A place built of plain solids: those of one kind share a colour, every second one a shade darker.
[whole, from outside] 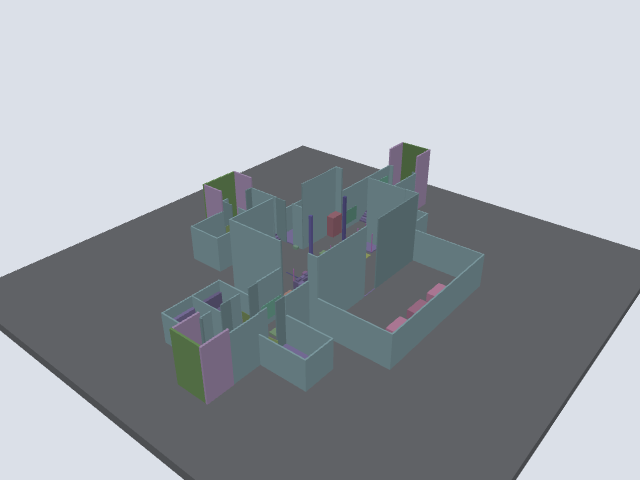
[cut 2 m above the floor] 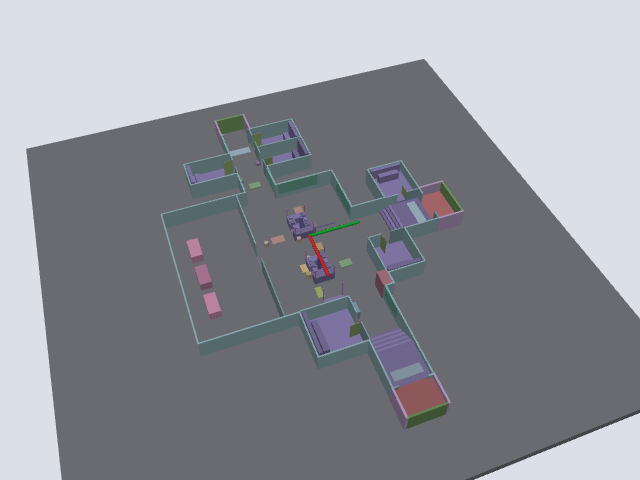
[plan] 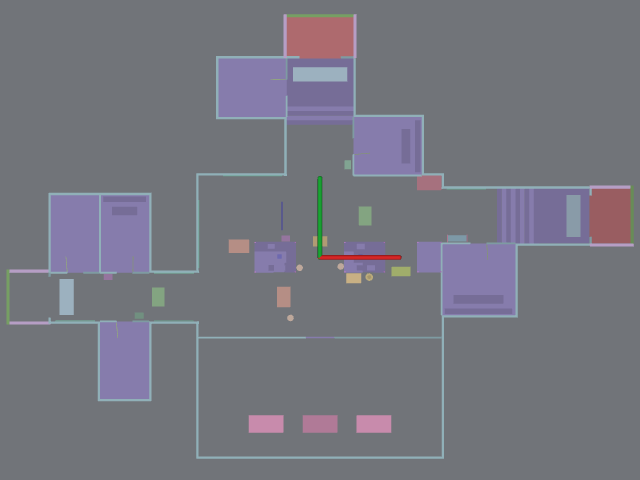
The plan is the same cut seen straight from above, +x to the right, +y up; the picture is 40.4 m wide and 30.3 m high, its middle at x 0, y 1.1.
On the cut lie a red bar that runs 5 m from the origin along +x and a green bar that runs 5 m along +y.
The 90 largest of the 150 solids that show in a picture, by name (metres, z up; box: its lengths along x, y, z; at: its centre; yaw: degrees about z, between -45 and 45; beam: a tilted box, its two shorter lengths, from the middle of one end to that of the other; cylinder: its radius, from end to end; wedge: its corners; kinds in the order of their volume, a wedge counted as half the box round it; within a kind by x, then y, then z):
{
 "wall_1": {"box": [0.15, 5.05, 3.18], "at": [-17.07, 1.56, 1.54]},
 "wall_2": {"box": [3.26, 0.15, 5.08], "at": [-15.52, -4.11, 2.49]},
 "wall_3": {"box": [3.26, 0.15, 3.18], "at": [-15.52, 4.0, 1.54]},
 "wall_4": {"box": [0.15, 5.02, 3.18], "at": [-13.96, -6.58, 1.54]},
 "wall_5": {"box": [0.12, 4.9, 3.18], "at": [-13.89, 1.48, 1.54]},
 "wall_6": {"box": [3.41, 0.15, 3.18], "at": [-12.33, -9.01, 1.54]},
 "wall_7": {"box": [3.26, 0.15, 3.18], "at": [-12.26, 4.0, 1.54]},
 "wall_8": {"box": [0.15, 5.02, 3.18], "at": [-10.7, -6.58, 1.54]},
 "wall_9": {"box": [0.15, 5.02, 3.18], "at": [-10.7, 1.57, 1.54]},
 "wall_10": {"box": [3.15, 0.15, 5.08], "at": [-9.2, -4.11, 2.49]},
 "wall_11": {"box": [3.15, 0.15, 5.08], "at": [-9.2, -0.89, 2.49]},
 "wall_12": {"box": [0.15, 7.65, 3.65], "at": [-7.75, -8.89, 1.77]},
 "wall_13": {"box": [0.15, 1.06, 7.74], "at": [-7.75, -4.57, 3.82]},
 "wall_14": {"box": [0.15, 6.29, 7.74], "at": [-7.75, 2.18, 3.82]},
 "wall_15": {"box": [0.15, 3.99, 3.9], "at": [-6.49, 10.71, 1.9]},
 "wall_16": {"box": [5.72, 0.15, 7.74], "at": [-4.96, 5.25, 3.82]},
 "wall_17": {"box": [4.43, 0.15, 3.9], "at": [-4.35, 8.79, 1.9]},
 "wall_18": {"box": [4.46, 0.15, 3.9], "at": [-4.33, 12.63, 1.9]},
 "wall_19": {"box": [6.77, 0.12, 7.74], "at": [-4.28, -5.06, 3.82]},
 "wall_20": {"box": [0.15, 3.73, 5.08], "at": [-2.18, 7.0, 2.49]},
 "wall_21": {"box": [0.12, 1.35, 5.08], "at": [-2.1, 9.54, 2.49]},
 "wall_22": {"box": [0.12, 1.35, 5.08], "at": [-2.1, 11.89, 2.49]},
 "wall_23": {"box": [15.65, 0.15, 3.65], "at": [0.0, -12.64, 1.77]},
 "wall_24": {"box": [0.96, 0.15, 5.08], "at": [1.78, 12.63, 2.49]},
 "wall_25": {"box": [0.12, 1.35, 5.08], "at": [2.11, 5.84, 2.49]},
 "wall_26": {"box": [0.12, 1.35, 5.08], "at": [2.11, 8.19, 2.49]},
 "wall_27": {"box": [0.15, 3.84, 5.08], "at": [2.19, 10.79, 2.49]},
 "wall_28": {"box": [4.31, 0.12, 7.74], "at": [4.26, 5.17, 3.82]},
 "wall_29": {"box": [6.77, 0.12, 7.74], "at": [4.29, -5.06, 3.82]},
 "wall_30": {"box": [4.43, 0.15, 3.18], "at": [4.35, 8.94, 1.54]},
 "wall_31": {"box": [0.15, 3.81, 3.18], "at": [6.49, 7.11, 1.54]},
 "wall_32": {"box": [1.41, 0.15, 7.74], "at": [7.12, 5.25, 3.82]},
 "wall_33": {"box": [0.12, 4.53, 7.74], "at": [7.68, -1.38, 3.82]},
 "wall_34": {"box": [0.15, 7.65, 3.65], "at": [7.75, -8.89, 1.77]},
 "wall_35": {"box": [0.15, 1.46, 7.74], "at": [7.75, -4.37, 3.82]},
 "wall_36": {"box": [0.15, 0.98, 7.74], "at": [7.75, 4.83, 3.82]},
 "wall_37": {"box": [1.83, 0.12, 5.08], "at": [8.59, 0.89, 2.49]},
 "wall_38": {"box": [4.78, 0.15, 3.18], "at": [10.1, -3.72, 1.54]},
 "wall_39": {"box": [1.83, 0.12, 5.08], "at": [11.42, 0.89, 2.49]},
 "wall_40": {"box": [9.52, 0.15, 5.08], "at": [12.4, 4.42, 2.49]},
 "wall_41": {"box": [0.15, 4.65, 3.18], "at": [12.41, -1.47, 1.54]},
 "wall_42": {"box": [4.81, 0.15, 5.08], "at": [14.75, 0.81, 2.49]},
 "piece_1": {"box": [3.11, 4.9, 0.18], "at": [-15.44, 1.48, 0.04]},
 "piece_2": {"box": [1.61, 0.55, 0.95], "at": [-15.44, 2.93, 0.56]},
 "piece_3": {"box": [2.71, 0.35, 2.05], "at": [-15.44, 3.68, 1.1]},
 "piece_4": {"box": [2.71, 0.35, 2.05], "at": [-12.33, -8.68, 1.1]},
 "piece_5": {"box": [1.61, 0.55, 0.95], "at": [-12.33, -7.93, 0.56]},
 "piece_6": {"box": [3.11, 4.9, 0.18], "at": [-12.33, -6.49, 0.04]},
 "piece_7": {"box": [3.11, 4.9, 0.18], "at": [-12.33, 1.48, 0.04]},
 "piece_8": {"box": [1.61, 0.55, 0.95], "at": [-12.33, 2.93, 0.56]},
 "piece_9": {"box": [2.71, 0.35, 2.05], "at": [-12.33, 3.68, 1.1]},
 "piece_10": {"box": [0.35, 3.29, 2.05], "at": [-6.16, 10.71, 1.82]},
 "piece_11": {"box": [0.55, 2.19, 0.95], "at": [-5.41, 10.71, 1.27]},
 "piece_12": {"box": [4.31, 3.69, 0.9], "at": [-4.26, 10.71, 0.4]},
 "piece_13": {"box": [1.2, 0.62, 0.95], "at": [-3.54, -0.65, 0.42]},
 "piece_14": {"box": [2.59, 1.91, 0.17], "at": [-2.82, 0.02, 0.04]},
 "piece_15": {"box": [2.63, 0.62, 0.95], "at": [-2.82, 0.68, 0.42]},
 "piece_16": {"box": [4.24, 0.29, 0.59], "at": [0.0, 9.1, 0.24]},
 "piece_17": {"box": [4.24, 0.29, 0.77], "at": [0.0, 9.39, 0.34]},
 "piece_18": {"box": [4.21, 3.03, 0.77], "at": [0.0, 11.04, 0.34]},
 "piece_19": {"box": [2.56, 1.91, 0.17], "at": [2.81, 0.02, 0.04]},
 "piece_20": {"box": [2.6, 0.62, 0.95], "at": [2.81, 0.68, 0.42]},
 "piece_21": {"box": [4.31, 3.69, 0.18], "at": [4.26, 7.02, 0.04]},
 "piece_22": {"box": [0.55, 2.19, 0.95], "at": [5.42, 7.02, 0.56]},
 "piece_23": {"box": [0.35, 3.29, 2.05], "at": [6.17, 7.02, 1.1]},
 "piece_24": {"box": [4.26, 0.35, 2.05], "at": [10.01, -3.39, 1.1]},
 "piece_25": {"box": [3.16, 0.55, 0.95], "at": [10.01, -2.64, 0.56]},
 "piece_26": {"box": [4.66, 4.53, 0.18], "at": [10.01, -1.38, 0.04]},
 "piece_27": {"box": [0.29, 3.48, 0.75], "at": [12.19, 2.61, 0.32]},
 "piece_28": {"box": [0.29, 3.48, 0.92], "at": [12.48, 2.61, 0.41]},
 "piece_29": {"box": [0.29, 3.48, 1.09], "at": [12.77, 2.61, 0.5]},
 "piece_30": {"box": [0.29, 3.48, 1.27], "at": [13.06, 2.61, 0.58]},
 "piece_31": {"box": [0.29, 3.48, 1.44], "at": [13.35, 2.61, 0.67]},
 "piece_32": {"box": [0.29, 3.48, 1.62], "at": [13.64, 2.61, 0.76]},
 "piece_33": {"box": [3.22, 3.46, 1.62], "at": [15.4, 2.61, 0.76]},
 "street_1": {"box": [4.21, 2.6, 0.77], "at": [0.0, 13.86, 0.34]},
 "street_2": {"box": [2.6, 3.46, 1.62], "at": [18.3, 2.61, 0.76]},
 "wing_1": {"box": [2.78, 0.2, 5.55], "at": [-18.41, -4.14, 2.73]},
 "wing_2": {"box": [2.78, 0.2, 5.55], "at": [-18.41, -0.87, 2.73]},
 "wing_3": {"box": [0.2, 2.78, 6.27], "at": [-2.2, 13.97, 3.08]},
 "wing_4": {"box": [0.2, 2.78, 6.27], "at": [2.21, 13.97, 3.08]},
 "wing_5": {"box": [2.78, 0.2, 7.12], "at": [18.41, 0.79, 3.51]},
 "wing_6": {"box": [2.78, 0.2, 7.12], "at": [18.41, 4.44, 3.51]},
 "opp_1": {"box": [0.2, 3.47, 5.55], "at": [-19.7, -2.5, 2.73]},
 "opp_2": {"box": [4.62, 0.2, 6.27], "at": [0.0, 15.26, 3.08]},
 "opp_3": {"box": [0.2, 3.85, 7.12], "at": [19.7, 2.61, 3.51]},
 "slab_1": {"box": [2.2, 1.1, 0.95], "at": [-3.4, -10.51, 0.42]},
 "slab_2": {"box": [2.2, 1.1, 0.95], "at": [0.0, -10.51, 0.42]},
 "slab_3": {"box": [2.2, 1.1, 0.95], "at": [3.4, -10.51, 0.42]},
 "store_1": {"box": [1.55, 0.94, 2.45], "at": [6.9, 4.7, 1.18]}
}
